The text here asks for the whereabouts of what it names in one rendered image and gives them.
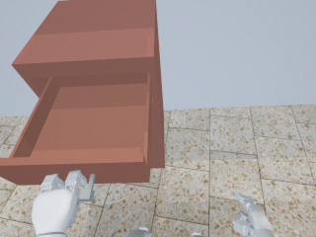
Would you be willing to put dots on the left robot hand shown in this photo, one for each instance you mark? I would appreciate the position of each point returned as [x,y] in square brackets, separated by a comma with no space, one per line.
[56,206]

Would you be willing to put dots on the right robot hand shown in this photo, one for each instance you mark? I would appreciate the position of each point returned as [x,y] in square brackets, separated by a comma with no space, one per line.
[246,223]

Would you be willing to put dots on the handle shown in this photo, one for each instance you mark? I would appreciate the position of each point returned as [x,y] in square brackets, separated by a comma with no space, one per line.
[85,195]

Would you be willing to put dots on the cabinet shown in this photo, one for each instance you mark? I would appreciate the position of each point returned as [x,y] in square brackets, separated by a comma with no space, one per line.
[95,37]

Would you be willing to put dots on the drawer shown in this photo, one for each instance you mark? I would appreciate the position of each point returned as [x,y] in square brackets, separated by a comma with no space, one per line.
[98,124]

